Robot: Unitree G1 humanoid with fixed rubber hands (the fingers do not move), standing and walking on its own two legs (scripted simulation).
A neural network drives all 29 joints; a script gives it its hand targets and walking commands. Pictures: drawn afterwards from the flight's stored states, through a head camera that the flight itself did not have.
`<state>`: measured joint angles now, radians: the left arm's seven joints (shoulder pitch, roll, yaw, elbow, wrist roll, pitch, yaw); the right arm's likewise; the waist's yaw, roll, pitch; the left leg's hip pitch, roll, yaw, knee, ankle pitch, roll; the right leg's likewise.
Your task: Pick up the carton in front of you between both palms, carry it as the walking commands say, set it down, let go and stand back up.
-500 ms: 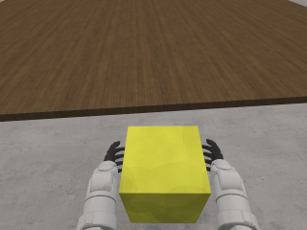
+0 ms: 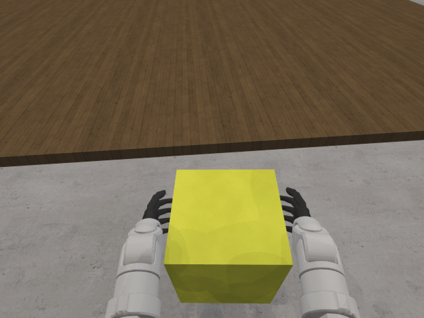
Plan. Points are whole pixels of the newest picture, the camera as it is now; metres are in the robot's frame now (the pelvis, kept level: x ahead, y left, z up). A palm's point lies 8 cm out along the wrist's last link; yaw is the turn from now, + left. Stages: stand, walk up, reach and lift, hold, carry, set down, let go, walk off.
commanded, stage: reach and lift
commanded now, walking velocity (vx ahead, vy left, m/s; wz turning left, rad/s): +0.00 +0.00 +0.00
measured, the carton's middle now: (225, 239) +0.30 +0.00 -0.05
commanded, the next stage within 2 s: hold in 0.32 s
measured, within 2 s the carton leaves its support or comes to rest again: neither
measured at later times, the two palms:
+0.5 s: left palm (150, 222) +0.28 +0.15 +0.05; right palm (305, 220) +0.29 -0.15 +0.05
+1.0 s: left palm (152, 217) +0.29 +0.14 +0.06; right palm (307, 217) +0.29 -0.16 +0.06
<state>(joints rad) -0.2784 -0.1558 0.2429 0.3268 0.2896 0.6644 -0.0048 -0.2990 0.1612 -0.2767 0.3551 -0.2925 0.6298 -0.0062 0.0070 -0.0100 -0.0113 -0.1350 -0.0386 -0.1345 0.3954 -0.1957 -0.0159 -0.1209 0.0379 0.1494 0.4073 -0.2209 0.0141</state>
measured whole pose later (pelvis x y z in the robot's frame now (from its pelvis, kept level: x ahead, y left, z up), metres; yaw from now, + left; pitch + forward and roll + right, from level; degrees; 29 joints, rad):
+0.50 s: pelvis +0.00 +0.00 +0.00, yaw +0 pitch -6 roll +0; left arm -0.23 -0.15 0.19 0.21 0.25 0.76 0.01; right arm -0.25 0.15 -0.22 0.24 -0.26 0.73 -0.01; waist 0.00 -0.01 -0.02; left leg -0.06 -0.03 -0.14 0.34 -0.18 -0.02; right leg -0.04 0.04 0.14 0.35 -0.20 0.01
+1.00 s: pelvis +0.00 +0.00 +0.00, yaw -1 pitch -2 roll +1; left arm -0.27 -0.15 0.22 0.20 0.26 0.79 0.00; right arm -0.29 0.16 -0.23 0.23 -0.27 0.76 -0.01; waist 0.01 0.00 -0.09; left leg -0.20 -0.01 -0.07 0.47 -0.30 -0.01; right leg -0.22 0.01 0.09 0.53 -0.38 0.01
